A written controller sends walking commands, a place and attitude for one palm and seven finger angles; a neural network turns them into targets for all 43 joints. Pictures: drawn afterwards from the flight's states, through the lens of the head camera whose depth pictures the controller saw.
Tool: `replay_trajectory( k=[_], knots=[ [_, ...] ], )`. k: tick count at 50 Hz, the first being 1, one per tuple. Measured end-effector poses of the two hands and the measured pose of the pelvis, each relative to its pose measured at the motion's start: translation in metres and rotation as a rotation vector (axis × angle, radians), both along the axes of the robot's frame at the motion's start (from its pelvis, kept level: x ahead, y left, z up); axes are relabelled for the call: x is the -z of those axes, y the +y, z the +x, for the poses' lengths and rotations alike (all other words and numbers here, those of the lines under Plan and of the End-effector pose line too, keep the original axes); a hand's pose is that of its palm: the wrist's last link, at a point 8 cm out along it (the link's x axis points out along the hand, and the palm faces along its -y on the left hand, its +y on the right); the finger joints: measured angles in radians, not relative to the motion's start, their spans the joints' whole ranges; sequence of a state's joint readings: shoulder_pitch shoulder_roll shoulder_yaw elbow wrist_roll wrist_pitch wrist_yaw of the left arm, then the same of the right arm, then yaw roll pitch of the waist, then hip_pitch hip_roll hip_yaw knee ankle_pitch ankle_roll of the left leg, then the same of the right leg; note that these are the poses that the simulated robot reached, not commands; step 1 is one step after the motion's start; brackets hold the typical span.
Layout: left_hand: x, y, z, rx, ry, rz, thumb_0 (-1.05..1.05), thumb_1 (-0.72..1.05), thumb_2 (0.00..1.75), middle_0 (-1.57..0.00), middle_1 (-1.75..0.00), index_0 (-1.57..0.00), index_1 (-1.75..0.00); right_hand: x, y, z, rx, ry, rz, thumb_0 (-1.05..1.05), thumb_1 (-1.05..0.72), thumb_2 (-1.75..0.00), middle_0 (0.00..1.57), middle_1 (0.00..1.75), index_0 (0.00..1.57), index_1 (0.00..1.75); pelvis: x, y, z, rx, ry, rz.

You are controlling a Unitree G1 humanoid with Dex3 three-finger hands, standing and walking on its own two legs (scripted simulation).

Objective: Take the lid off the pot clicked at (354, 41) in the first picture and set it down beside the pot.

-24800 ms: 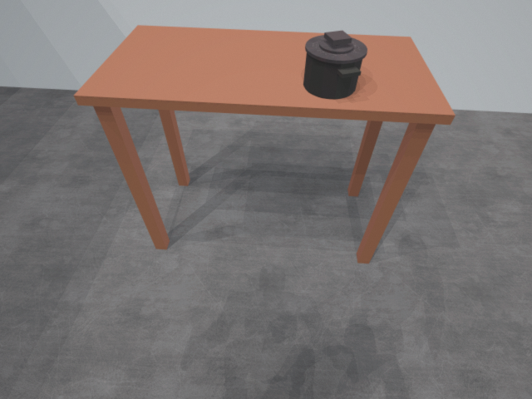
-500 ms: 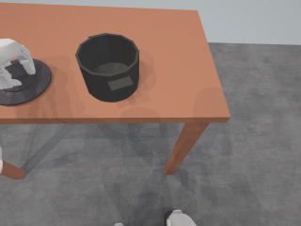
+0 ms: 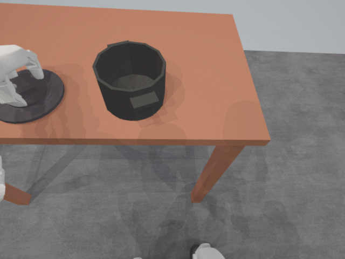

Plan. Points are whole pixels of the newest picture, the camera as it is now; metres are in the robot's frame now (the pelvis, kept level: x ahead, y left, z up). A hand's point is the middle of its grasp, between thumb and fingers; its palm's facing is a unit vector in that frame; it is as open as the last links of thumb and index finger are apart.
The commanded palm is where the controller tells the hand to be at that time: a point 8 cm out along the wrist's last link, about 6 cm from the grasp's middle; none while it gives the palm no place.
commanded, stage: open the fingers wide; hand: left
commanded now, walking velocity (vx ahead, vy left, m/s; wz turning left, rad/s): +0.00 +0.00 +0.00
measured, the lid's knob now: (21, 86) +0.49 +0.33 +0.09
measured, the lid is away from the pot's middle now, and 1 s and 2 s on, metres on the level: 0.25 0.25 0.25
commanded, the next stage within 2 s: raise the empty hand in 0.22 s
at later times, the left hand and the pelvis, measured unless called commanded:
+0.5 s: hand (20, 82) +0.47 +0.31 +0.11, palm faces -0.39 -0.06 -0.92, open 11.1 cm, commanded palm +0.48 +0.31 +0.18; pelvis +0.01 +0.00 +0.01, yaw +0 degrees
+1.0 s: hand out of the picture +0.46 +0.33 +0.16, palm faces -0.36 -0.07 -0.93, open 11.0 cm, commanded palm +0.47 +0.32 +0.23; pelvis +0.01 +0.00 +0.02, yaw +1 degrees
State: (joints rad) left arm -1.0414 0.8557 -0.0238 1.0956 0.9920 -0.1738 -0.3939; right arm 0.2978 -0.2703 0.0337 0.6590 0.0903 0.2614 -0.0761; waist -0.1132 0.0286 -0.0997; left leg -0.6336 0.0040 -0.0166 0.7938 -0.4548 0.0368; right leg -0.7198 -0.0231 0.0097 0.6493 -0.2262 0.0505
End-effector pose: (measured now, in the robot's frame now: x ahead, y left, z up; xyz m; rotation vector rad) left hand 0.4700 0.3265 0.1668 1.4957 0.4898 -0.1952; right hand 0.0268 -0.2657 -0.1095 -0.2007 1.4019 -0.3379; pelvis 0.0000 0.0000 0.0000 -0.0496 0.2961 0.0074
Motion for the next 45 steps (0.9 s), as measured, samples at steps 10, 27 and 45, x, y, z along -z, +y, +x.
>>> replay_trajectory(
  k=[10, 27, 45],
  knots=[
    [0.002, -0.001, 0.006, 0.012, 0.009, 0.000, 0.00, -0.06, 0.79, -0.42, -0.76, -0.43, -0.78, -0.001, 0.002, 0.001, 0.010, 0.006, 0.001, 0.00, -0.90, -0.90, 0.20, 0.30, 0.20, 0.30, -0.001, 0.002, 0.004, 0.005, 0.003, -0.001],
    [-0.010, -0.012, 0.004, 0.046, -0.043, -0.007, 0.00, -0.07, 0.77, -0.42, -0.75, -0.42, -0.76, -0.003, 0.010, 0.024, -0.012, -0.041, 0.034, 0.00, -0.90, -0.90, 0.20, 0.30, 0.20, 0.30, -0.009, 0.004, 0.012, -0.004, -0.024, 0.000],
    [-0.046, -0.003, -0.003, -0.010, -0.063, 0.002, 0.00, -0.06, 0.77, -0.42, -0.75, -0.42, -0.76, -0.013, 0.000, 0.045, -0.047, -0.096, 0.022, 0.00, -0.91, -0.90, 0.20, 0.30, 0.20, 0.30, -0.016, 0.000, 0.013, -0.009, -0.062, 0.009]
  ],
)
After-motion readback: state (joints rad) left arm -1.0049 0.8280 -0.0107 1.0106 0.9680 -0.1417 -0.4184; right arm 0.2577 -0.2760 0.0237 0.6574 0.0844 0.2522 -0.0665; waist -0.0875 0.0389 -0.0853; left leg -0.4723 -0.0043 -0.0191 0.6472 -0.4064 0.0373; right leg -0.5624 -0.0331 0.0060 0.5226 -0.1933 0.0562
